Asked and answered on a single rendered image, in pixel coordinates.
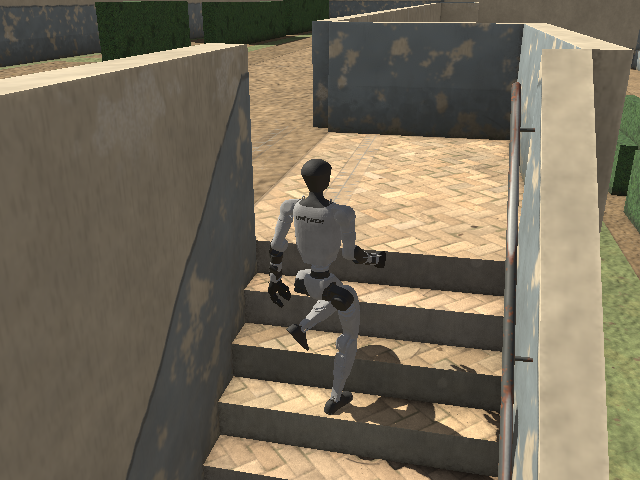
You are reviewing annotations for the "stairs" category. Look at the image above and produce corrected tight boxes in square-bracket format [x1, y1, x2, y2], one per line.
[203, 240, 505, 480]

